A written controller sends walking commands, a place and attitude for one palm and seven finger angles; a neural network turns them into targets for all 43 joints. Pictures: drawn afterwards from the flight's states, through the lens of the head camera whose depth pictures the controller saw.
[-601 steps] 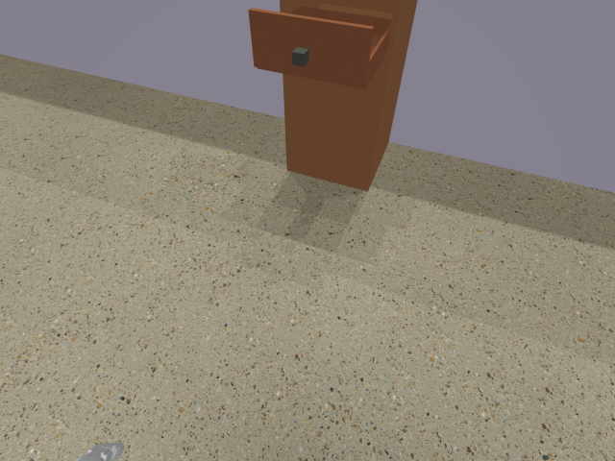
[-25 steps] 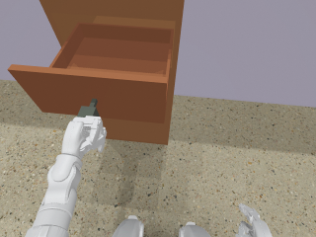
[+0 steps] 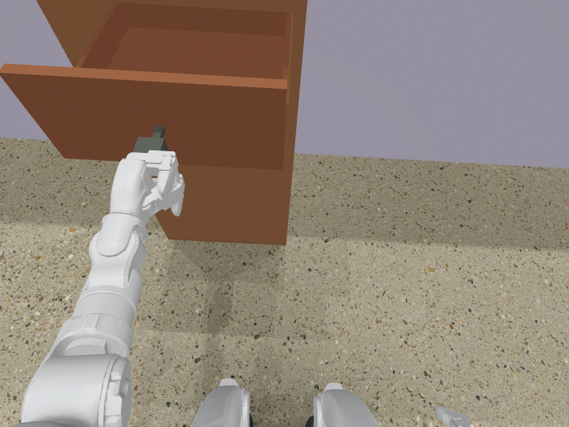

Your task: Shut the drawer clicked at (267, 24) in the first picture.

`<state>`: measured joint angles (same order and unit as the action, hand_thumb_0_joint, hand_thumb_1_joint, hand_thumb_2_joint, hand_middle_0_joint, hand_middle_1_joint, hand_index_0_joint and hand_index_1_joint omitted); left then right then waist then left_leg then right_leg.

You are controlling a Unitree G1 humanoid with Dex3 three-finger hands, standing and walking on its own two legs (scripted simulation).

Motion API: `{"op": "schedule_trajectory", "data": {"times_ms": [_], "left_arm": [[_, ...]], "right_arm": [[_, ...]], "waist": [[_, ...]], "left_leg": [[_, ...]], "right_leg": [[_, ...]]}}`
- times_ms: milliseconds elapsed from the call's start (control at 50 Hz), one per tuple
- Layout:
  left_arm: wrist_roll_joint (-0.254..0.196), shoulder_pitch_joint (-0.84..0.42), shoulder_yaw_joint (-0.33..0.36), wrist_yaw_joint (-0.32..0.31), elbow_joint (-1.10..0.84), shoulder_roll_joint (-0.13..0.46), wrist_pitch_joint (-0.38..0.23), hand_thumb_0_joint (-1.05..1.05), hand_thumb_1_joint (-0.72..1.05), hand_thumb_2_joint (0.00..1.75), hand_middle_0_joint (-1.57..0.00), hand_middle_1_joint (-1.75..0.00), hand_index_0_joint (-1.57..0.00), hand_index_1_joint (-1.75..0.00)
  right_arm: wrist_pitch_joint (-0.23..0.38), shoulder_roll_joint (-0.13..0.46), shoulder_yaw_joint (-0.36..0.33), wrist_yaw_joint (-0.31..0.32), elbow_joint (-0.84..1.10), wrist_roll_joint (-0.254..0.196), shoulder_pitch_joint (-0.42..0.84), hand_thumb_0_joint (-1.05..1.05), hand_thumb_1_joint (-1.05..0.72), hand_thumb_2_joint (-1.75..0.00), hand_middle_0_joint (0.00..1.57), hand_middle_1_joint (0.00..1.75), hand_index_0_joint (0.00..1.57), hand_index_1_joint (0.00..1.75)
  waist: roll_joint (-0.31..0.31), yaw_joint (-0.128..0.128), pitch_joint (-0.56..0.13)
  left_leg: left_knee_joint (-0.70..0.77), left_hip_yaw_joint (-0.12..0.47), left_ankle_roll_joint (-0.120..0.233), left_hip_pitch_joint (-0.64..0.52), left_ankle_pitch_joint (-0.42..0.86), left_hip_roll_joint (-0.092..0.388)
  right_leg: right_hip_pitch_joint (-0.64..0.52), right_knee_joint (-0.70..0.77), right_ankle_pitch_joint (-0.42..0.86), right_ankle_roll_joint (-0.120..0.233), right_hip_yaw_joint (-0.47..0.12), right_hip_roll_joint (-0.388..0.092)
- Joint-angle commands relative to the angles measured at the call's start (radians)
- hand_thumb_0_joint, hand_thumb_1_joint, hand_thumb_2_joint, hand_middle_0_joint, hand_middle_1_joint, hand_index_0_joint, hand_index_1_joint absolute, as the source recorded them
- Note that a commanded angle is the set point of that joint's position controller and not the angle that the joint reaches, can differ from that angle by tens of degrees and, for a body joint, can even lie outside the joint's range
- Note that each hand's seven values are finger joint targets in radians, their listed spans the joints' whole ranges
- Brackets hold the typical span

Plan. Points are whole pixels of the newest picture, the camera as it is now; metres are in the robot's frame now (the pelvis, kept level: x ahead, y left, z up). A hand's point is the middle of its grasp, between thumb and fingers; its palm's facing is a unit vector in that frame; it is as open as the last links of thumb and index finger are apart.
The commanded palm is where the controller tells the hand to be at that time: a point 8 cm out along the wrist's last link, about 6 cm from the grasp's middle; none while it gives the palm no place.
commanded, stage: push the drawer shut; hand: left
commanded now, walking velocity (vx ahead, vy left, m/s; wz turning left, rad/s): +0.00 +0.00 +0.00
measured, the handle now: (154, 146) +0.51 +0.19 +0.06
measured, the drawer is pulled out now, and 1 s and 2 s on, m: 0.18 0.08 0.00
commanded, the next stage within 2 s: pull the fist back off the drawer in 1.84 s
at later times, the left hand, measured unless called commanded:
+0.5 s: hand (186, 158) +0.49 +0.14 +0.06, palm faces -0.09 -1.00 -0.03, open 3.6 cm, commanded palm +0.48 +0.20 +0.06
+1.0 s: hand (192, 136) +0.53 +0.14 +0.06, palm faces -0.06 -1.00 -0.03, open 3.6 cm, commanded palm +0.54 +0.18 +0.06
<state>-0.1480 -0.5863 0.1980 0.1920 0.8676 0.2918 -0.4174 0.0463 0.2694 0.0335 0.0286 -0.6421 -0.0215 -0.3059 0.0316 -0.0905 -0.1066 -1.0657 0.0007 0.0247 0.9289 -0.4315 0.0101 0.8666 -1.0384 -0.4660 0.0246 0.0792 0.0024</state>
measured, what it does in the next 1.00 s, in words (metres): stands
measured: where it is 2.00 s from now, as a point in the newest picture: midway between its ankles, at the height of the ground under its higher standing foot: outside the picture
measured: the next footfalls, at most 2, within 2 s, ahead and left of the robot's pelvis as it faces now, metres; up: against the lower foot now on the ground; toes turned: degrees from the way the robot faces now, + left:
none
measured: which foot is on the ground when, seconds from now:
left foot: down 0.00-1.00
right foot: down 0.00-1.00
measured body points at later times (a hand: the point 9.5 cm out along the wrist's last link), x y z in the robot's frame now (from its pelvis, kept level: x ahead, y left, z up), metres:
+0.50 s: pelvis +0.01 +0.00 -0.01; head +0.12 +0.01 +0.43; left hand +0.49 +0.20 +0.06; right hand +0.04 -0.26 -0.12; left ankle +0.04 +0.10 -0.66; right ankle +0.02 -0.11 -0.66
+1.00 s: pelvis +0.00 +0.00 -0.02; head +0.14 +0.01 +0.41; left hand +0.53 +0.19 +0.06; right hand -0.01 -0.26 -0.13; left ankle +0.04 +0.10 -0.66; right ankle +0.02 -0.11 -0.66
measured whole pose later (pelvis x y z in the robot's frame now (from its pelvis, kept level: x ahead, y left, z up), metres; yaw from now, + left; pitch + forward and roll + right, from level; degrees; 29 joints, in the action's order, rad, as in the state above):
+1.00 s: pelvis +0.00 +0.00 -0.02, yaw -2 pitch +23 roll -4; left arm -0.05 -0.99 0.34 0.18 1.23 0.47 -0.41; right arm -0.01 0.27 0.05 0.00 -0.65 0.02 -0.37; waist 0.05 -0.20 -0.11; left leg -1.15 0.01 0.03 1.11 -0.46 0.04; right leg 1.04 -1.09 -0.47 0.03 0.09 0.03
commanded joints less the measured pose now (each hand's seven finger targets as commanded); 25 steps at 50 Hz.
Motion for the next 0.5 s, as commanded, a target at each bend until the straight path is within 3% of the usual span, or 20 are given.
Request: {"op": "schedule_trajectory", "data": {"times_ms": [0, 80, 100, 180, 200, 240, 280, 360, 440, 480], "left_arm": [[0.006, -0.512, 0.05, -0.016, -0.122, 0.183, -0.048, 0.0, 0.9, 0.9, -1.4, -1.6, -1.4, -1.6], [0.011, -0.553, 0.067, -0.009, -0.073, 0.2, -0.048, 0.0, 0.9, 0.9, -1.4, -1.6, -1.4, -1.6], [0.01, -0.535, 0.102, -0.01, -0.073, 0.232, -0.051, 0.0, 0.9, 0.9, -1.4, -1.6, -1.4, -1.6], [0.005, -0.548, 0.109, 0.0, -0.064, 0.234, -0.054, 0.0, 0.9, 0.9, -1.4, -1.6, -1.4, -1.6], [0.007, -0.533, 0.131, 0.0, -0.063, 0.256, -0.055, 0.0, 0.9, 0.9, -1.4, -1.6, -1.4, -1.6], [0.006, -0.561, 0.121, 0.002, -0.066, 0.248, -0.057, 0.0, 0.9, 0.9, -1.4, -1.6, -1.4, -1.6], [0.013, -0.584, 0.138, 0.002, -0.039, 0.276, -0.061, 0.0, 0.9, 0.9, -1.4, -1.6, -1.4, -1.6], [0.02, -0.609, 0.15, -0.001, -0.035, 0.291, -0.068, 0.0, 0.9, 0.9, -1.4, -1.6, -1.4, -1.6], [0.032, -0.677, 0.151, -0.01, 0.004, 0.308, -0.064, 0.0, 0.9, 0.9, -1.4, -1.6, -1.4, -1.6], [0.039, -0.703, 0.164, -0.013, 0.007, 0.325, -0.067, 0.0, 0.9, 0.9, -1.4, -1.6, -1.4, -1.6]], "right_arm": [[0.017, 0.152, -0.063, 0.001, 0.09, 0.005, -0.082, 0.0, -0.9, -0.9, 0.2, 0.3, 0.2, 0.3], [0.002, 0.151, -0.062, -0.005, 0.087, 0.01, -0.104, 0.0, -0.9, -0.9, 0.2, 0.3, 0.2, 0.3], [-0.003, 0.155, -0.065, -0.006, 0.088, 0.011, -0.112, 0.0, -0.9, -0.9, 0.2, 0.3, 0.2, 0.3], [-0.018, 0.15, -0.063, -0.013, 0.097, 0.014, -0.125, 0.0, -0.9, -0.9, 0.2, 0.3, 0.2, 0.3], [-0.021, 0.152, -0.065, -0.014, 0.097, 0.016, -0.132, 0.0, -0.9, -0.9, 0.2, 0.3, 0.2, 0.3], [-0.027, 0.15, -0.065, -0.016, 0.096, 0.015, -0.133, 0.0, -0.9, -0.9, 0.2, 0.3, 0.2, 0.3], [-0.032, 0.152, -0.063, -0.015, 0.092, 0.017, -0.14, 0.0, -0.9, -0.9, 0.2, 0.3, 0.2, 0.3], [-0.04, 0.153, -0.064, -0.018, 0.091, 0.021, -0.153, 0.0, -0.9, -0.9, 0.2, 0.3, 0.2, 0.3], [-0.047, 0.156, -0.063, -0.017, 0.075, 0.022, -0.163, 0.0, -0.9, -0.9, 0.2, 0.3, 0.2, 0.3], [-0.047, 0.158, -0.063, -0.018, 0.072, 0.026, -0.171, 0.0, -0.9, -0.9, 0.2, 0.3, 0.2, 0.3]], "waist": [[0.023, -0.053, -0.374], [0.019, -0.059, -0.386], [0.004, -0.046, -0.409], [0.02, -0.05, -0.42], [0.014, -0.038, -0.434], [0.019, -0.051, -0.422], [0.012, -0.058, -0.404], [0.044, -0.059, -0.424], [0.032, -0.082, -0.408], [0.046, -0.084, -0.438]], "left_leg": [[0.141, 0.057, 0.003, -0.292, 0.1, -0.004], [0.129, 0.052, 0.006, -0.276, 0.127, -0.005], [0.124, 0.048, 0.006, -0.271, 0.145, -0.004], [0.117, 0.043, 0.008, -0.28, 0.189, -0.003], [0.118, 0.045, 0.005, -0.28, 0.205, -0.002], [0.114, 0.04, 0.006, -0.273, 0.201, -0.001], [0.108, 0.041, 0.008, -0.254, 0.195, 0.001], [0.101, 0.045, 0.007, -0.271, 0.214, 0.001], [0.095, 0.049, 0.008, -0.254, 0.196, 0.004], [0.086, 0.051, 0.009, -0.271, 0.207, 0.004]], "right_leg": [[-0.053, 0.156, 0.109, -0.002, -0.056, 0.022], [-0.062, 0.15, 0.136, -0.002, -0.059, 0.027], [-0.087, 0.146, 0.156, -0.002, -0.061, 0.027], [-0.096, 0.141, 0.204, -0.002, -0.063, 0.033], [-0.11, 0.134, 0.217, -0.001, -0.061, 0.033], [-0.103, 0.138, 0.218, -0.004, -0.063, 0.033], [-0.093, 0.135, 0.215, -0.004, -0.067, 0.037], [-0.075, 0.124, 0.224, -0.002, -0.064, 0.038], [-0.053, 0.128, 0.205, -0.006, -0.063, 0.037], [-0.043, 0.123, 0.207, -0.006, -0.064, 0.039]]}}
